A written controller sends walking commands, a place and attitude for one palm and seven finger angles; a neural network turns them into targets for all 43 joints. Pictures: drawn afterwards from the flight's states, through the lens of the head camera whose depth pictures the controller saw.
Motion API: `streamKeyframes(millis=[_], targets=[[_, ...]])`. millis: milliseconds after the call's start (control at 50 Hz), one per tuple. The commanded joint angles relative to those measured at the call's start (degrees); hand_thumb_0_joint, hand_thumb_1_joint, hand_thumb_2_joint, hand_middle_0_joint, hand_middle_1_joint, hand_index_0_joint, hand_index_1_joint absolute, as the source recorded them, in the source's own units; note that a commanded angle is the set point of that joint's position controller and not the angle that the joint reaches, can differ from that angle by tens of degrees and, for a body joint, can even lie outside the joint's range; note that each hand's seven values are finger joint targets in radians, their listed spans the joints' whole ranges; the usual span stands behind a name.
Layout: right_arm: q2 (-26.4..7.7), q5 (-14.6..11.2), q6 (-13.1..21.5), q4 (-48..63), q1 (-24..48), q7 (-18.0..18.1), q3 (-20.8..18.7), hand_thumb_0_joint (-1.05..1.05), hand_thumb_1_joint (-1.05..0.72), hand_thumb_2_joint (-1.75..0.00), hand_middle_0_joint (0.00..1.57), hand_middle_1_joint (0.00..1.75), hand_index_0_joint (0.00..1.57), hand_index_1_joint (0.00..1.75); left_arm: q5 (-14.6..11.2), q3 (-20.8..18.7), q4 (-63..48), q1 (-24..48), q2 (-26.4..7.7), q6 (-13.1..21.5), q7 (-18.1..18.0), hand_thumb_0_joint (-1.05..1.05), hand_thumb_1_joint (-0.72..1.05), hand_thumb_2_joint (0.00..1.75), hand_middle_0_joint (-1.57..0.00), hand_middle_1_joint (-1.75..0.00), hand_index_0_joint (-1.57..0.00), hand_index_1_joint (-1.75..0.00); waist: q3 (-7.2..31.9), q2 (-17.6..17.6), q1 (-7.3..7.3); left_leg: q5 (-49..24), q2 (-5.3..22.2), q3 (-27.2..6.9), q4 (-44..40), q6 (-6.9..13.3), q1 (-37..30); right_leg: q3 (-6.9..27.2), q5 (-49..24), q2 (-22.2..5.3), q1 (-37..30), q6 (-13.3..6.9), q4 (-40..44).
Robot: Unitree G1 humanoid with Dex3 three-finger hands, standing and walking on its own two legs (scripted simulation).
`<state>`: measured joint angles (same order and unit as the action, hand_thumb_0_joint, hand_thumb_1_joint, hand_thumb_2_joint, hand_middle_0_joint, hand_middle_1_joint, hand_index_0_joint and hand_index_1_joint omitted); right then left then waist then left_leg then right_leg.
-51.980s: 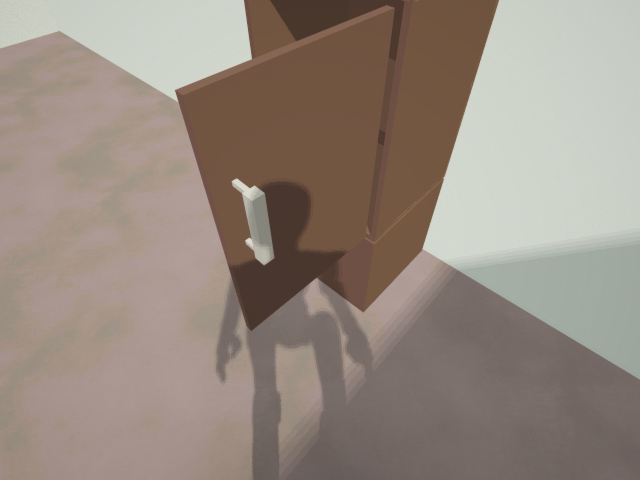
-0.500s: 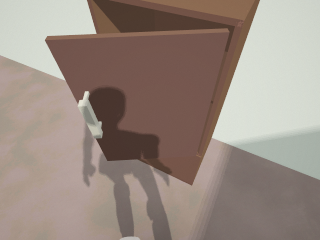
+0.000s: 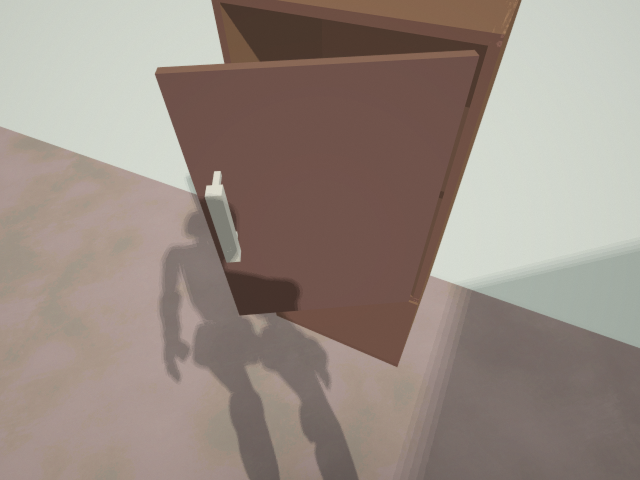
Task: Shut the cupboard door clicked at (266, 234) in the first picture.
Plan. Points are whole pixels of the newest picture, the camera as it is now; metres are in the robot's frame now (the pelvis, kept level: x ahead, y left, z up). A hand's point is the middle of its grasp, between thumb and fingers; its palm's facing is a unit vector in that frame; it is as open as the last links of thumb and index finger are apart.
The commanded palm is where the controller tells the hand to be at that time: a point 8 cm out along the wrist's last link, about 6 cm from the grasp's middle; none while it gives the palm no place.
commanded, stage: come to a stop and stand still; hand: left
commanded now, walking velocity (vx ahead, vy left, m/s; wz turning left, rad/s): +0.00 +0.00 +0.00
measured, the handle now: (225, 217) +0.50 +0.19 +0.02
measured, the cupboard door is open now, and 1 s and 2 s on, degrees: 30 30 30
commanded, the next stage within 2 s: look again from close up in 0.26 s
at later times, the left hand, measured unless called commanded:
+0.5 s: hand out of the picture +0.00 +0.16 -0.16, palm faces +0.00 -0.98 -0.20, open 7.4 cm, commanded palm none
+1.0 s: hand out of the picture +0.10 +0.16 -0.15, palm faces +0.08 -0.96 -0.27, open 7.4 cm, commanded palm +0.12 +0.20 -0.06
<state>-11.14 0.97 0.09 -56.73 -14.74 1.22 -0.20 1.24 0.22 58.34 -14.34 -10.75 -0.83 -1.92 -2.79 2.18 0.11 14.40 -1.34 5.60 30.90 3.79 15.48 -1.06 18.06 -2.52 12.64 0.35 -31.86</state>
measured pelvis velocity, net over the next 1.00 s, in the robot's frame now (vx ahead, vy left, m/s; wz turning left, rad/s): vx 0.04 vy -0.05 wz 0.00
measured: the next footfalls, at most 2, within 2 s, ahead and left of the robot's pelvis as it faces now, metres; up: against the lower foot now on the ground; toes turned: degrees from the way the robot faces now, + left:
none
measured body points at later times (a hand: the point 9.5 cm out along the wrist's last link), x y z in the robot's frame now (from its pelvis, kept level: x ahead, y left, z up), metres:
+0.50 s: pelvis +0.01 -0.02 +0.01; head +0.03 -0.03 +0.46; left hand +0.00 +0.21 -0.15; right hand +0.04 -0.26 -0.15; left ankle +0.03 +0.08 -0.73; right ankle -0.01 -0.14 -0.73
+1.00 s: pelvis +0.04 -0.05 +0.01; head +0.07 -0.06 +0.46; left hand +0.10 +0.21 -0.13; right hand +0.10 -0.30 -0.15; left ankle +0.03 +0.08 -0.73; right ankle -0.01 -0.14 -0.73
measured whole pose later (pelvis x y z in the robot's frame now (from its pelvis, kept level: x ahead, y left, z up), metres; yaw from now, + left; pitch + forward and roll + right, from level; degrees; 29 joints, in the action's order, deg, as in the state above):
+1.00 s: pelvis +0.04 -0.05 +0.01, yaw +0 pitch +0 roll +1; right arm -12.8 0.5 2.2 -60.5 -10.7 2.1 0.5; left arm 0.0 -3.5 53.2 -12.9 -12.6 -1.8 -1.1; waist -3.1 0.1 0.4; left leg 14.2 1.6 4.0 27.9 -0.2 12.7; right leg -1.0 18.2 1.5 8.9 -2.3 -27.0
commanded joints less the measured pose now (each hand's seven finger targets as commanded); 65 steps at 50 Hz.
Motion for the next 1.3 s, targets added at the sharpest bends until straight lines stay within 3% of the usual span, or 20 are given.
streamKeyframes(millis=[0,80,260,460,900,920,940,960,980,1000,1020,1040,1080,1100,1140,1160,1180,1220,1240,1280], targets=[[-7.71,0.33,1.19,3.07,0.11,-0.13,-1.60,0.00,-0.90,-0.90,0.20,0.30,0.20,0.30,0.10,-1.10,-2.24,-2.54,-6.00,0.83,0.13,0.00,0.90,0.90,-0.20,-0.30,-0.20,-0.30,-2.98,-0.47,0.63,15.51,9.44,-14.91,-17.48,1.02,4.34,1.46,4.49,-0.50,2.70,-2.69,4.07],[-8.20,0.24,1.02,2.40,0.14,-0.35,-1.59,0.00,-0.90,-0.90,0.20,0.30,0.20,0.30,0.10,-1.07,-1.10,-4.24,-6.43,0.98,0.31,0.00,0.90,0.90,-0.20,-0.30,-0.20,-0.30,-1.44,-1.28,0.82,17.61,8.94,-14.39,-17.98,0.68,4.30,2.60,6.12,-0.89,2.63,-2.73,5.67],[-7.55,-0.18,1.64,-0.66,-1.06,-0.37,-1.28,0.00,-0.90,-0.90,0.20,0.30,0.20,0.30,-0.11,-0.65,0.72,-4.03,-7.53,2.27,0.40,0.00,0.90,0.90,-0.20,-0.30,-0.20,-0.30,0.22,-3.49,-0.24,6.94,7.13,-10.93,-13.93,-0.43,-1.57,6.38,4.01,-2.89,5.14,-3.12,10.27],[-7.25,-0.45,2.46,-3.20,-0.10,0.05,-0.72,0.00,-0.90,-0.90,0.20,0.30,0.20,0.30,-0.33,-0.54,2.83,-3.52,-7.95,2.80,0.24,0.00,0.90,0.90,-0.20,-0.30,-0.20,-0.30,1.96,-2.71,0.04,-6.65,7.15,-8.48,-10.70,-0.99,-5.25,6.26,-6.49,-3.56,2.08,-2.72,9.88],[-8.92,-0.20,2.11,-4.51,3.56,0.48,-0.61,0.00,-0.90,-0.90,0.20,0.30,0.20,0.30,-0.41,-1.52,1.63,1.28,-11.05,3.01,0.23,0.00,0.90,0.90,-0.20,-0.30,-0.20,-0.30,3.97,-3.69,0.44,-15.75,7.87,-6.57,-8.88,-2.21,-8.43,5.69,-22.40,-4.17,-3.56,-2.89,9.72],[-9.35,-0.21,2.13,-4.51,3.63,0.47,-0.63,0.00,-0.90,-0.90,0.20,0.30,0.20,0.30,-0.43,-1.51,1.66,1.25,-11.36,3.06,0.20,0.00,0.90,0.90,-0.20,-0.30,-0.20,-0.30,4.81,-3.43,0.40,-16.55,7.85,-6.46,-8.65,-2.27,-8.80,5.90,-23.74,-4.35,-4.10,-2.85,9.54],[-7.51,-1.01,1.85,-0.84,5.10,0.12,-1.09,0.00,-0.90,-0.90,0.20,0.30,0.20,0.30,-0.23,-1.39,3.01,-6.34,-7.18,3.66,-2.67,0.00,0.90,0.90,-0.20,-0.30,-0.20,-0.30,4.04,-5.39,1.38,-12.10,7.86,-2.78,4.68,-3.82,-4.43,10.10,-43.53,-8.20,-4.65,1.68,10.90],[-17.17,-0.26,11.72,12.60,-3.76,6.64,-4.53,0.00,-0.90,-0.90,0.20,0.30,0.20,0.30,-6.08,-32.56,-82.31,44.55,-49.29,21.14,-2.96,0.00,0.90,0.90,-0.20,-0.30,-0.20,-0.30,22.08,-5.28,-4.45,-20.90,4.42,-3.95,13.48,-0.80,-26.13,5.08,-40.90,-3.25,-1.40,-1.44,-4.44],[-10.68,-4.28,15.26,13.63,4.40,7.13,-0.66,0.00,-0.90,-0.90,0.20,0.30,0.20,0.30,-6.35,-5.50,-55.97,-0.79,-12.90,15.57,-3.09,0.00,0.90,0.90,-0.22,-0.32,-0.22,-0.32,28.86,19.88,-1.90,-33.78,2.10,-6.35,6.69,-2.25,-22.14,-0.38,-29.34,0.85,1.85,-1.03,-17.01],[-10.59,-3.64,17.08,13.08,5.04,5.66,-0.35,0.00,-0.90,-0.90,0.20,0.30,0.20,0.30,-9.32,-10.38,-60.50,-2.25,-13.22,13.60,-6.07,0.00,0.90,0.90,-0.24,-0.34,-0.24,-0.34,28.51,18.11,1.89,-43.74,4.62,-8.14,2.68,-3.44,-24.36,-4.15,-14.24,2.24,5.79,-1.82,-12.78],[-6.89,-2.69,17.88,13.52,4.06,3.19,-1.71,0.00,-0.90,-0.90,0.20,0.30,0.20,0.30,-8.96,-2.93,-53.02,-11.64,3.34,8.78,-4.76,0.00,0.90,0.90,-0.25,-0.36,-0.25,-0.36,17.62,13.65,-2.10,-41.85,5.00,-8.54,-2.36,-2.50,-16.70,-4.10,-6.67,2.41,13.12,-0.95,-6.13],[-9.58,-2.92,18.48,17.12,2.98,1.95,-4.13,0.00,-0.90,-0.90,0.20,0.30,0.20,0.30,-9.85,-5.24,-61.59,-1.08,-1.34,11.01,-3.85,0.00,0.90,0.90,-0.27,-0.38,-0.27,-0.38,11.32,5.93,-1.70,-30.60,4.80,-8.32,1.97,-3.26,-7.68,-3.30,-10.44,1.99,11.97,-1.18,-3.67],[-9.15,-1.98,19.06,19.32,5.08,1.87,-5.25,0.00,-0.90,-0.90,0.20,0.30,0.20,0.30,-11.19,-8.60,-51.29,-15.62,-0.86,15.50,-0.66,0.00,0.90,0.90,-0.31,-0.42,-0.31,-0.42,3.33,-10.34,-0.10,-16.60,1.53,-6.53,8.67,-3.28,6.58,-2.61,-22.39,0.87,14.66,-0.05,-4.26],[-8.71,-2.08,18.69,19.63,4.98,1.42,-5.37,0.00,-0.90,-0.90,0.20,0.30,0.20,0.30,-11.65,-12.25,-43.98,-22.14,-1.57,18.31,1.52,0.00,0.90,0.90,-0.33,-0.44,-0.33,-0.44,0.86,-14.98,1.21,-13.82,0.84,-6.72,10.14,-3.76,11.60,-1.50,-27.67,0.13,14.51,0.60,-5.83],[-8.48,-1.20,18.48,20.80,5.77,0.06,-5.50,0.00,-0.90,-0.90,0.20,0.30,0.20,0.30,-14.74,-13.19,-41.56,-27.07,2.02,27.63,7.99,0.00,0.90,0.90,-0.36,-0.48,-0.36,-0.48,5.08,-25.78,2.60,-10.34,-0.02,-6.39,15.96,-4.62,20.65,-0.69,-38.71,-0.38,15.51,2.39,-14.07],[-8.52,-1.18,18.61,21.66,6.25,-0.37,-5.59,0.00,-0.90,-0.90,0.20,0.30,0.20,0.30,-16.09,-13.58,-41.93,-26.47,1.75,32.32,11.64,0.00,0.90,0.90,-0.38,-0.50,-0.38,-0.50,7.59,-26.96,3.01,-7.91,-0.51,-5.91,18.64,-4.86,23.91,0.72,-40.17,-0.67,16.41,2.90,-17.04],[-8.50,-1.26,18.88,22.37,6.38,-0.69,-5.74,0.00,-0.90,-0.90,0.20,0.30,0.20,0.30,-17.54,-15.58,-41.84,-24.78,0.04,36.46,15.19,0.00,0.90,0.90,-0.40,-0.52,-0.40,-0.52,10.85,-24.94,3.61,-5.70,-1.09,-5.51,21.15,-5.17,26.51,2.40,-38.09,-0.88,17.16,2.81,-19.33],[-8.77,-1.53,18.87,24.86,6.63,-1.26,-5.95,0.00,-0.90,-0.90,0.20,0.30,0.20,0.30,-19.37,-20.08,-45.13,-20.19,-5.42,41.99,21.05,0.00,0.90,0.90,-0.44,-0.56,-0.44,-0.56,16.25,-11.42,4.96,-2.56,-1.78,-4.58,24.95,-5.28,29.34,5.85,-28.03,-1.27,19.44,1.21,-22.66],[-8.72,-1.29,18.67,26.86,7.32,-0.99,-5.96,0.00,-0.90,-0.90,0.20,0.30,0.20,0.30,-19.49,-22.81,-49.38,-17.65,-8.98,42.54,21.86,0.00,0.90,0.90,-0.46,-0.58,-0.46,-0.58,20.08,-1.55,5.86,-2.30,-2.01,-3.60,26.49,-4.90,29.25,7.37,-20.56,-1.07,20.54,0.27,-23.14],[-7.82,-1.24,18.53,29.99,8.55,-0.39,-5.19,0.00,-0.90,-0.90,0.20,0.30,0.20,0.30,-20.29,-24.63,-56.24,-11.91,-11.66,41.90,21.29,0.00,0.90,0.90,-0.49,-0.62,-0.49,-0.62,24.17,4.75,5.87,0.54,-1.87,-3.59,29.21,-4.16,31.41,10.42,-6.40,-0.97,22.33,-0.23,-21.59]])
